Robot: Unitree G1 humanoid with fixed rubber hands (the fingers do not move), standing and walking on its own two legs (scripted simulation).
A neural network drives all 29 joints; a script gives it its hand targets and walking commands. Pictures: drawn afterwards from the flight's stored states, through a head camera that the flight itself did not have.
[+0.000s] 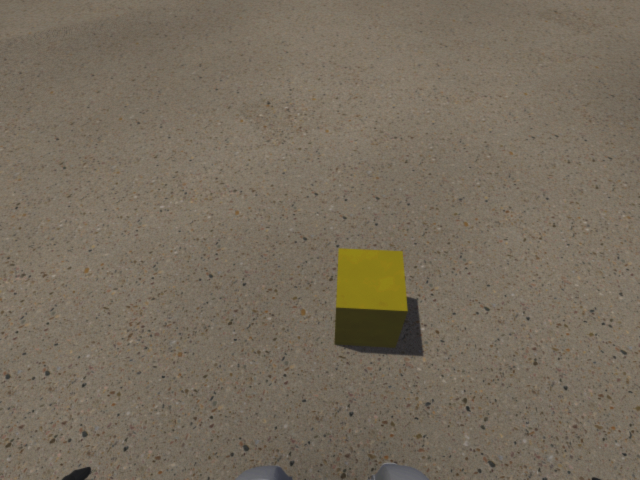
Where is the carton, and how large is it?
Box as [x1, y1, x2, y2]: [335, 248, 407, 347]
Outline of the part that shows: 339,248 335,343 394,347 407,311 402,251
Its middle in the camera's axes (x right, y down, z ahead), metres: +0.15 +0.20 +1.25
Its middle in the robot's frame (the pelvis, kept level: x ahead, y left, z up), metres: +0.71 -0.10 -0.63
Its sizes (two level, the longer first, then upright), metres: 0.210 0.200 0.250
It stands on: the floor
